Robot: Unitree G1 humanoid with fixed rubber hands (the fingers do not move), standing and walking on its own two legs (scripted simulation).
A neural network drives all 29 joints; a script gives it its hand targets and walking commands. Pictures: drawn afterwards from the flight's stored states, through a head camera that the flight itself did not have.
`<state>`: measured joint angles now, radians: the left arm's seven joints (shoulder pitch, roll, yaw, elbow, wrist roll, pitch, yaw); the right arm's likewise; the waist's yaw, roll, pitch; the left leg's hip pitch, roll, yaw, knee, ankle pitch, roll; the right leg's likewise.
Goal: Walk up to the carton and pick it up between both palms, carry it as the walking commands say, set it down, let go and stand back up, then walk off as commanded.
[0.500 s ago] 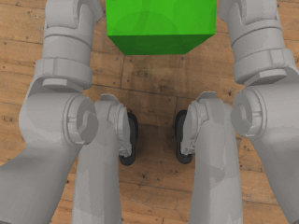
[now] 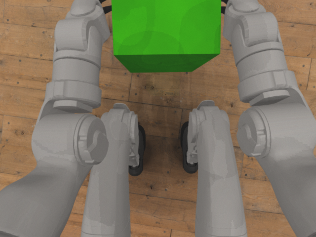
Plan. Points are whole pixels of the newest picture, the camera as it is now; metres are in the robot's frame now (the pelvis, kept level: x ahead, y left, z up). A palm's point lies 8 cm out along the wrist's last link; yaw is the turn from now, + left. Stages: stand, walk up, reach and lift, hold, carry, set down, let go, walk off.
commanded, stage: reach and lift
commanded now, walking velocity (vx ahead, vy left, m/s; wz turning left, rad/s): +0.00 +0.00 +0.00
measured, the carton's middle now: (162, 8) +0.57 -0.01 -0.11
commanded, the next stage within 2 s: none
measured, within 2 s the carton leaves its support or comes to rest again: neither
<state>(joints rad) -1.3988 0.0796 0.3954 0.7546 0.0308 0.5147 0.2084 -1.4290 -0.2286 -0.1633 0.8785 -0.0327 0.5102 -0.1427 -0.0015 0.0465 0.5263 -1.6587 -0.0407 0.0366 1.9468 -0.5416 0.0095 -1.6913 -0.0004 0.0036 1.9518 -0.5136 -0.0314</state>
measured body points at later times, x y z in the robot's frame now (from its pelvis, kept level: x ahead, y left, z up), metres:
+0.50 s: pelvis +0.00 +0.00 +0.05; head +0.27 -0.03 +0.40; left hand +0.53 +0.12 +0.02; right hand +0.53 -0.15 +0.00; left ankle +0.15 +0.11 -0.43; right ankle +0.16 -0.11 -0.43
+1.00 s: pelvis -0.01 +0.00 +0.11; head +0.23 -0.03 +0.48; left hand +0.50 +0.12 +0.09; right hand +0.50 -0.15 +0.07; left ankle +0.15 +0.11 -0.43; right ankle +0.16 -0.11 -0.43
